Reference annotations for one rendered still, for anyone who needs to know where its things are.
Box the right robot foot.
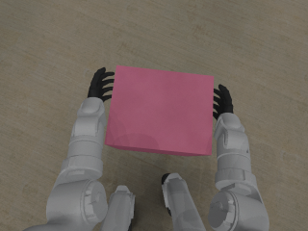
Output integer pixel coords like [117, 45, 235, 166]
[161, 173, 171, 215]

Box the carton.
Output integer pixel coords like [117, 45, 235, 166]
[104, 65, 215, 157]

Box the left robot hand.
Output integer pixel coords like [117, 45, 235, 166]
[87, 67, 115, 102]

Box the robot left forearm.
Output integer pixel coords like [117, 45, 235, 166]
[46, 97, 107, 218]

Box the robot right forearm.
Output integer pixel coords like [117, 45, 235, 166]
[214, 113, 266, 208]

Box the robot left thigh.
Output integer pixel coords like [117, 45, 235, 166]
[99, 191, 135, 231]

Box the right robot hand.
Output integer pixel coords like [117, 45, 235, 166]
[213, 84, 234, 120]

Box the left robot upper arm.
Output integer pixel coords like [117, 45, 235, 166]
[22, 179, 108, 231]

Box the right robot upper arm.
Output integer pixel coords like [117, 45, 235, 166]
[207, 190, 270, 231]

